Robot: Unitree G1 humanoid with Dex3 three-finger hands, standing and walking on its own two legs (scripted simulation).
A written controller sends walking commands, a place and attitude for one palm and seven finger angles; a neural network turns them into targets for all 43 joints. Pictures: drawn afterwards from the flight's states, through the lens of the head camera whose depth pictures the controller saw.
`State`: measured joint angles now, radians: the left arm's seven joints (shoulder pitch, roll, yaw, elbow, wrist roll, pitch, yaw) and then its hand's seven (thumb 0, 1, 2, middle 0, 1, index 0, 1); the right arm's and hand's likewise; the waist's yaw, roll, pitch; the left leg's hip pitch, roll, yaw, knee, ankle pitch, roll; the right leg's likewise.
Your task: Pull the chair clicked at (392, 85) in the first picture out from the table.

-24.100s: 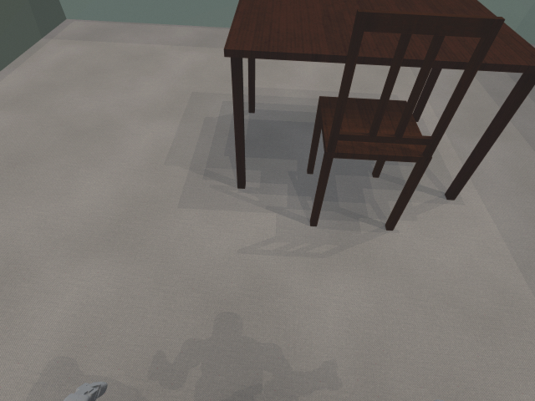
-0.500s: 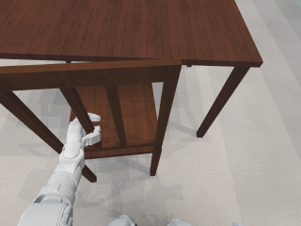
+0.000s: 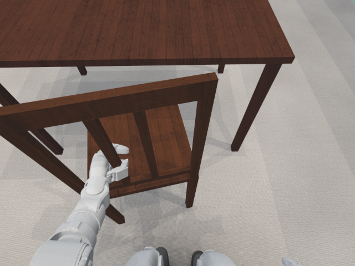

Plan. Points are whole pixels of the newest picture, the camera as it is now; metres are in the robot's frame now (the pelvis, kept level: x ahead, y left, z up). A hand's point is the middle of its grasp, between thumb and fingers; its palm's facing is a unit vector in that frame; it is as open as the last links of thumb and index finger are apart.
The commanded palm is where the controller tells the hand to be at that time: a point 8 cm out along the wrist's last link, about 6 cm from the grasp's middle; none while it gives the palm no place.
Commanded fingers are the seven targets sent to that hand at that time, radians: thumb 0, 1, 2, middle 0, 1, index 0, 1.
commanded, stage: step backward, pulling the chair out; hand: left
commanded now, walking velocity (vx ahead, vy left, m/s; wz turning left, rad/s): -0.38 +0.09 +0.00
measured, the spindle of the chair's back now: (112, 157) +0.37 +0.17 -0.03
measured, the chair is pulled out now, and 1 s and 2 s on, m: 0.16 0.26 0.46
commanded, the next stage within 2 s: none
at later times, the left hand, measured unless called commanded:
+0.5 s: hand (112, 190) +0.30 +0.16 -0.07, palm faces +0.09 -0.98 -0.20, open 5.6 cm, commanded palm +0.30 +0.21 -0.06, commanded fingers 0.00 0.90 0.90 -0.50 -1.45 -0.50 -1.45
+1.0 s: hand (114, 210) +0.25 +0.15 -0.07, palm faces +0.07 -0.97 -0.22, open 5.6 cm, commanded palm +0.23 +0.21 -0.06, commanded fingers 0.00 0.90 0.90 -0.50 -1.45 -0.50 -1.45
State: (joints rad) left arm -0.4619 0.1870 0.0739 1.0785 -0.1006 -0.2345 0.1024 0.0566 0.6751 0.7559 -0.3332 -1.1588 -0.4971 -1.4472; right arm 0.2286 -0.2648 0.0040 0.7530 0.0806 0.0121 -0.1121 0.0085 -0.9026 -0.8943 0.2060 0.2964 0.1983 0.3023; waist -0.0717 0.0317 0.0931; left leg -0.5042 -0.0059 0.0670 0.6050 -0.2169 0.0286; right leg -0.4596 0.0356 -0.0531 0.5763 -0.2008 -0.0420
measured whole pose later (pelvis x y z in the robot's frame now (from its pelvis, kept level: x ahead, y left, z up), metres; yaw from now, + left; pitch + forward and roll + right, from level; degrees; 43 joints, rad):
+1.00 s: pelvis -0.12 +0.00 -0.01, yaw -2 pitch +1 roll +0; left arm -0.47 0.26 0.11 1.03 -0.04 -0.19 0.11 0.03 0.61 0.78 -0.36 -1.24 -0.50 -1.45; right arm 0.17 -0.25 0.00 0.75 0.05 -0.01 -0.11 0.01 -0.90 -0.89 0.21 0.30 0.20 0.30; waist -0.08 -0.02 0.16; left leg -0.51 -0.01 -0.05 0.73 -0.36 -0.05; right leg -0.47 -0.08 -0.01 0.66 -0.20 0.04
